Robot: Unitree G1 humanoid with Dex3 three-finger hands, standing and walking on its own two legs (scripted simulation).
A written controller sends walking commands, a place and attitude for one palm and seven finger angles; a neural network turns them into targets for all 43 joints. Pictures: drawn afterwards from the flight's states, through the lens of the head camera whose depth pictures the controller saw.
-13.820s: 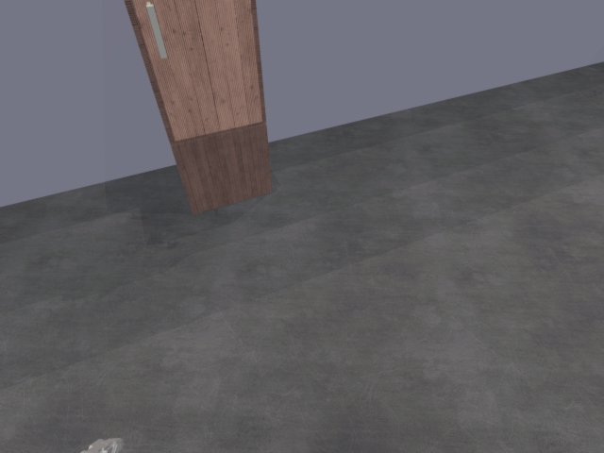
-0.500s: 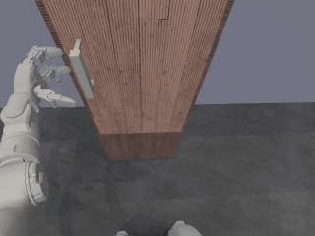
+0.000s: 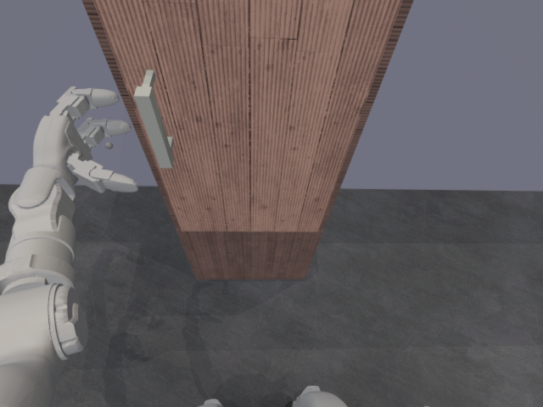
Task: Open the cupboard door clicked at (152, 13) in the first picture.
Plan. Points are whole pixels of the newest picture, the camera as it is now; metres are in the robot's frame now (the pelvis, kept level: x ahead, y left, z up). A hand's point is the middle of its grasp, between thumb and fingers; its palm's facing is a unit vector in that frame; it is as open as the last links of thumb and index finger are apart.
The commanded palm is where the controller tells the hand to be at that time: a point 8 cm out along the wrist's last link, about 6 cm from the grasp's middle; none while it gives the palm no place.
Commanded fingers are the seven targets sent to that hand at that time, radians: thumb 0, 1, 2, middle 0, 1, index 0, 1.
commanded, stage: move the hooked fingers beside the handle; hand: left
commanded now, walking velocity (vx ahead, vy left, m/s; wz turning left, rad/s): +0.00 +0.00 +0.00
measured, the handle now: (158, 122) +0.52 +0.16 +0.10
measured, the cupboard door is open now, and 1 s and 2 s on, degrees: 0 0 0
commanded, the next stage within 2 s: slide the fingers in behind the handle in 0.12 s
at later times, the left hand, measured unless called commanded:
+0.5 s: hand (123, 141) +0.48 +0.20 +0.10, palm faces -0.04 -1.00 +0.01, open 14.0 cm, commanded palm +0.45 +0.25 +0.10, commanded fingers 0.00 -0.50 0.30 -0.30 -1.20 -0.30 -1.20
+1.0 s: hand (140, 146) +0.47 +0.18 +0.09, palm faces -0.02 -1.00 +0.00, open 14.0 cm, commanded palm +0.45 +0.22 +0.10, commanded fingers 0.00 -0.50 0.30 -0.30 -1.20 -0.30 -1.20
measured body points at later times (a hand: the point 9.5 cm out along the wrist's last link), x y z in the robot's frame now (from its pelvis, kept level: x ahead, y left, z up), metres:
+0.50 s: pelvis +0.00 +0.00 +0.00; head +0.09 +0.01 +0.44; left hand +0.47 +0.25 +0.10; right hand +0.01 -0.26 -0.11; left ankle -0.02 +0.10 -0.70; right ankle +0.02 -0.10 -0.70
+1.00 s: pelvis +0.00 +0.00 +0.00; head +0.09 +0.01 +0.44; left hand +0.47 +0.23 +0.10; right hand +0.05 -0.26 -0.12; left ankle -0.02 +0.10 -0.70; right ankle +0.02 -0.10 -0.70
